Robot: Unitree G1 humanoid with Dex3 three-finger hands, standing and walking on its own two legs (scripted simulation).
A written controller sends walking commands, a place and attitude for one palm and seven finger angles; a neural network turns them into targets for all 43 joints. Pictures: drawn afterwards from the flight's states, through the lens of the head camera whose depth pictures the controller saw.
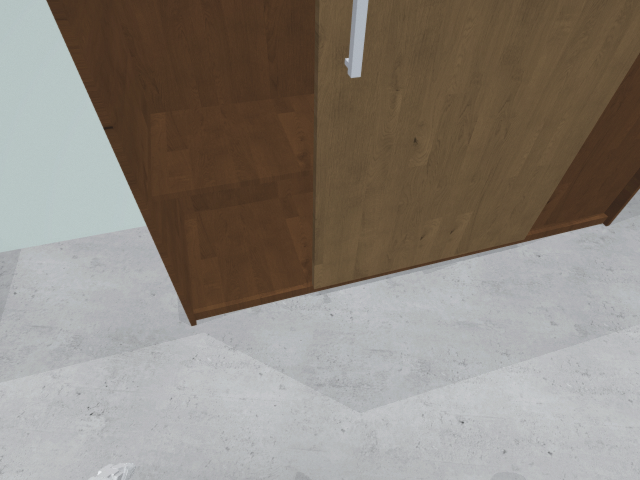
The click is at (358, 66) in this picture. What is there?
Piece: wardrobe's sliding door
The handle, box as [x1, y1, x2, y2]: [345, 0, 368, 77]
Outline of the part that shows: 368,0 353,0 349,57 345,58 345,64 348,68 348,74 351,77 360,76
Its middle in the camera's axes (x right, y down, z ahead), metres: +0.07 -0.46 +0.72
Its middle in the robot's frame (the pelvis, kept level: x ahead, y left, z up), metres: +0.87 -0.01 +0.26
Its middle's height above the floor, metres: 1.03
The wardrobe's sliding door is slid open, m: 0.44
